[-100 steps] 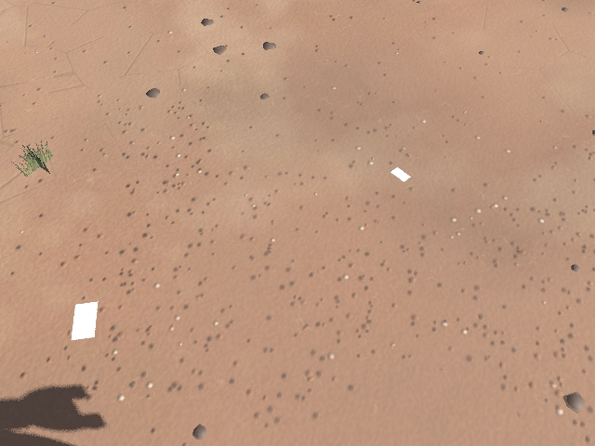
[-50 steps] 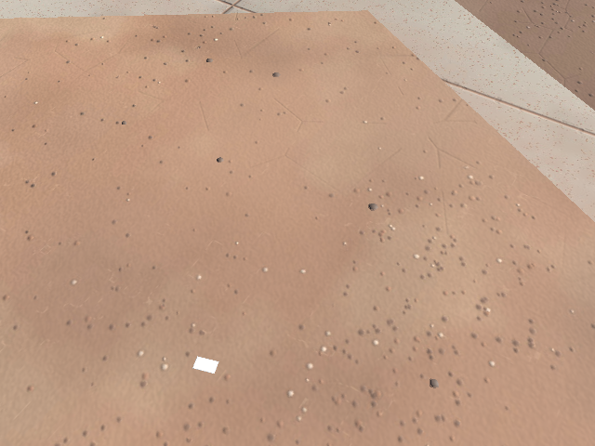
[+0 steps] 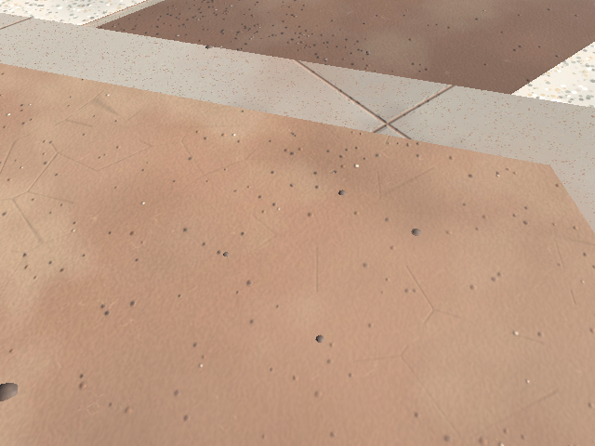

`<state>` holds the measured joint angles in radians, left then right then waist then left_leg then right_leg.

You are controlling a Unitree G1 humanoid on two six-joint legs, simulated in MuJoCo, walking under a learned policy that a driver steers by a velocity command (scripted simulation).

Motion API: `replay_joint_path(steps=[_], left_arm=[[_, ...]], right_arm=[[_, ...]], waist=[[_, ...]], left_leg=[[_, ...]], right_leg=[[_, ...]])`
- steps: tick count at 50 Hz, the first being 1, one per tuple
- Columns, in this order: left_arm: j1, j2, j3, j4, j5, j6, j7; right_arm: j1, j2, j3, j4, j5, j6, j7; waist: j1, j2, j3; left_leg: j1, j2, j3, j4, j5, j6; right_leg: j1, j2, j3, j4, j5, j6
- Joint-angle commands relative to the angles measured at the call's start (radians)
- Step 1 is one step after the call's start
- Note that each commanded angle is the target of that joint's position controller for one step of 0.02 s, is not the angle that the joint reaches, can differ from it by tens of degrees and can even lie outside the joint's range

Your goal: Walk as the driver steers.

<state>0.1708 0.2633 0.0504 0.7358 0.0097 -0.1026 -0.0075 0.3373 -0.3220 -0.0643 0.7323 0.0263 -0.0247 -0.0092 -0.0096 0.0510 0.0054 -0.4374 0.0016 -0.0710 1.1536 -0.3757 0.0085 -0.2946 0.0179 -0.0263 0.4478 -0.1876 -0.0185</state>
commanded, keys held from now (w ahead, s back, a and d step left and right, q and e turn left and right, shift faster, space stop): w+q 1.00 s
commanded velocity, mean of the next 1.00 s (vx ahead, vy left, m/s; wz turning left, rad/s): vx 0.50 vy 0.00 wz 0.59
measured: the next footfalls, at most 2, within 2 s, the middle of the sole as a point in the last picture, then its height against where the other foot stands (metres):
left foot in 0.38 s outside the picture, level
right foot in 0.84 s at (294, 374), level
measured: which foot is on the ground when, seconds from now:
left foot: up 0.00-0.36, down 0.38-0.84, up 0.86-1.00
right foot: down 0.00-0.38, up 0.40-0.82, down 0.84-1.00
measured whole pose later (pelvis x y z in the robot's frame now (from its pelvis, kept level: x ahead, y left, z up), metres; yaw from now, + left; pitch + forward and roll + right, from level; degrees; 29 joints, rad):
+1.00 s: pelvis +0.54 +0.12 +0.00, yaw +36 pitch +1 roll -1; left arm 0.20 0.27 0.05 0.75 0.01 -0.09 -0.01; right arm 0.32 -0.32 -0.07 0.68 0.03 -0.01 -0.01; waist 0.00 0.05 0.02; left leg -0.48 0.01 -0.07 1.18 -0.36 0.01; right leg -0.28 0.02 -0.05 0.45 -0.18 -0.02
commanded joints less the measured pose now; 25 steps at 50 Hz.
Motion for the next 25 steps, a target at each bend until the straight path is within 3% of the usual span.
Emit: replay_joint_path(steps=[1, 5, 9, 12, 14, 16, 17, 18, 19, 20, 21, 22, 23, 24, 25], left_arm=[[0.045, 0.109, 0.031, -0.016, 0.001, -0.009, 0.005], [0.050, 0.154, 0.047, 0.015, -0.005, -0.015, 0.007], [0.066, 0.182, 0.051, 0.039, -0.009, -0.005, 0.011], [0.113, 0.206, 0.057, 0.066, -0.020, 0.009, 0.012], [0.128, 0.224, 0.063, 0.078, -0.030, 0.022, 0.012], [0.126, 0.256, 0.072, 0.078, -0.039, 0.034, 0.019], [0.123, 0.271, 0.077, 0.076, -0.042, 0.041, 0.023], [0.110, 0.264, 0.073, 0.072, -0.045, 0.046, 0.028], [0.127, 0.219, 0.054, 0.057, -0.019, 0.041, 0.030], [0.200, 0.090, 0.008, -0.010, 0.006, 0.015, 0.015], [0.119, 0.182, 0.024, -0.015, -0.018, -0.024, -0.003], [0.023, 0.209, 0.030, -0.047, -0.055, -0.039, -0.011], [0.013, 0.184, 0.022, -0.053, -0.044, -0.045, -0.006], [0.007, 0.183, 0.026, -0.039, -0.013, -0.040, 0.003], [0.034, 0.187, 0.029, -0.039, -0.005, -0.030, 0.003]], right_arm=[[-0.039, -0.058, -0.022, -0.107, 0.005, -0.003, 0.011], [-0.107, -0.029, -0.013, -0.147, -0.004, 0.007, 0.018], [-0.215, -0.010, -0.002, -0.175, -0.004, -0.006, 0.042], [-0.302, -0.005, 0.001, -0.210, -0.001, -0.008, 0.059], [-0.328, -0.018, -0.004, -0.232, -0.001, -0.007, 0.069], [-0.288, -0.052, -0.022, -0.236, -0.008, -0.001, 0.071], [-0.207, -0.084, -0.040, -0.221, -0.010, 0.004, 0.068], [-0.049, -0.129, -0.068, -0.180, -0.007, 0.009, 0.058], [0.112, -0.200, -0.098, -0.142, -0.002, 0.022, 0.036], [0.035, -0.302, -0.106, -0.168, 0.009, 0.013, 0.030], [0.070, -0.209, -0.078, -0.189, -0.001, -0.001, 0.037], [0.049, -0.159, -0.061, -0.173, -0.012, -0.015, 0.040], [-0.006, -0.142, -0.055, -0.167, -0.012, -0.025, 0.041], [-0.065, -0.104, -0.043, -0.171, -0.014, -0.028, 0.038], [-0.098, -0.109, -0.041, -0.185, -0.027, -0.031, 0.033]], waist=[[0.032, -0.175, 0.003], [0.033, -0.129, 0.024], [0.070, -0.105, 0.045], [0.095, -0.098, 0.070], [0.088, -0.105, 0.077], [0.043, -0.140, 0.029], [-0.010, -0.148, -0.023], [-0.101, -0.126, -0.104], [-0.165, -0.025, -0.195], [-0.038, 0.263, -0.296], [-0.114, 0.122, -0.398], [-0.119, 0.068, -0.250], [-0.063, -0.034, -0.142], [-0.029, -0.061, -0.094], [0.008, -0.009, -0.070]], left_leg=[[-0.260, 0.109, -0.034, -0.008, 0.065, -0.013], [-0.293, 0.122, -0.022, -0.151, 0.189, -0.032], [-0.241, 0.102, 0.034, -0.370, 0.384, -0.012], [-0.230, 0.086, 0.077, -0.471, 0.391, 0.013], [-0.216, 0.067, 0.104, -0.512, 0.328, 0.041], [-0.109, 0.005, 0.159, -0.525, 0.224, 0.082], [0.004, -0.036, 0.183, -0.535, 0.188, 0.109], [0.232, -0.073, 0.185, -0.596, 0.249, 0.147], [0.544, 0.027, 0.004, -0.608, 0.257, 0.202], [0.856, 0.300, -0.602, -0.739, 0.095, 0.415], [0.870, 0.335, -0.744, -0.852, -0.038, 0.416], [0.760, 0.301, -0.594, -0.861, 0.009, 0.360], [0.595, 0.256, -0.479, -0.866, 0.123, 0.324], [0.478, 0.217, -0.385, -0.878, 0.235, 0.294], [0.378, 0.204, -0.357, -0.891, 0.344, 0.304]], right_leg=[[0.216, -0.276, 0.258, -0.251, 0.066, -0.157], [0.212, -0.285, 0.124, -0.298, 0.200, -0.177], [0.231, -0.256, -0.020, -0.298, 0.268, -0.144], [0.295, -0.275, -0.070, -0.282, 0.300, -0.127], [0.352, -0.293, -0.099, -0.238, 0.414, -0.111], [0.391, -0.293, -0.138, -0.111, 0.747, -0.091], [0.388, -0.286, -0.157, 0.020, 0.889, -0.079], [0.304, -0.257, -0.185, 0.221, 0.887, -0.051], [0.053, -0.218, -0.183, 0.520, 0.559, -0.010], [-0.396, 0.009, -0.101, 0.916, -0.342, 0.050], [-0.493, -0.014, 0.132, 0.986, -0.367, 0.031], [-0.541, -0.055, 0.125, 0.956, -0.290, 0.011], [-0.504, -0.096, 0.121, 0.843, -0.213, 0.009], [-0.441, -0.127, 0.117, 0.747, -0.173, 0.015], [-0.372, -0.138, 0.122, 0.713, -0.150, 0.027]])
Keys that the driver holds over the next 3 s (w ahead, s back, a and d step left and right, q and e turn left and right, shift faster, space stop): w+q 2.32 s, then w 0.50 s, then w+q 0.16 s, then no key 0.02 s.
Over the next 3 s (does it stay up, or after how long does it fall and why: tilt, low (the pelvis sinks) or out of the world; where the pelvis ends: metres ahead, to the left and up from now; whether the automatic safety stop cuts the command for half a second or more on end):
stays up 0.98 1.12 -0.01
